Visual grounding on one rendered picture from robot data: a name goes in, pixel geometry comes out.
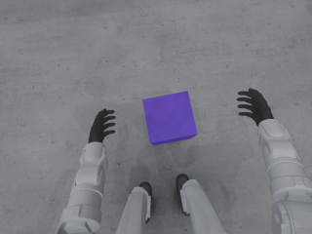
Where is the robot right hand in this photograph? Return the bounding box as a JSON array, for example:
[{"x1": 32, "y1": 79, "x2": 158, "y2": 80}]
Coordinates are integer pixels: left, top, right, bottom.
[{"x1": 237, "y1": 88, "x2": 274, "y2": 126}]

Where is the robot left thigh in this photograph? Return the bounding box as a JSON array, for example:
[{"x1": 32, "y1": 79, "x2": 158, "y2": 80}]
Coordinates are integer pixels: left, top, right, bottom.
[{"x1": 115, "y1": 192, "x2": 151, "y2": 234}]

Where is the carton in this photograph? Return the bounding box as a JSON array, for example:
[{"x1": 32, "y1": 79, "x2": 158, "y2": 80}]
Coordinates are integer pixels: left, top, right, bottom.
[{"x1": 142, "y1": 91, "x2": 198, "y2": 145}]

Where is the robot right upper arm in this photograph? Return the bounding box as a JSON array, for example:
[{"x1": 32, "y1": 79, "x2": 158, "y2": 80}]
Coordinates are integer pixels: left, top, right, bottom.
[{"x1": 271, "y1": 200, "x2": 312, "y2": 234}]

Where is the robot right shin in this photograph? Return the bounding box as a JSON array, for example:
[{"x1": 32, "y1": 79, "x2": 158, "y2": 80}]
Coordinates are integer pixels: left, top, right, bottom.
[{"x1": 181, "y1": 179, "x2": 204, "y2": 189}]

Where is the robot left forearm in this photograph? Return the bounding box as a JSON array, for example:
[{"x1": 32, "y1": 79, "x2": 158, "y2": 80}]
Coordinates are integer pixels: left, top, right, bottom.
[{"x1": 55, "y1": 141, "x2": 108, "y2": 234}]

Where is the robot left hand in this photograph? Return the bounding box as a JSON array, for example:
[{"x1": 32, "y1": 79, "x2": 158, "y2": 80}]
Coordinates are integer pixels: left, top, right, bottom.
[{"x1": 88, "y1": 108, "x2": 116, "y2": 143}]

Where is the robot right forearm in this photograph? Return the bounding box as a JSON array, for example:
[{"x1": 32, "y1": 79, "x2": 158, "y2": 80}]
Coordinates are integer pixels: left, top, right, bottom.
[{"x1": 257, "y1": 119, "x2": 312, "y2": 203}]

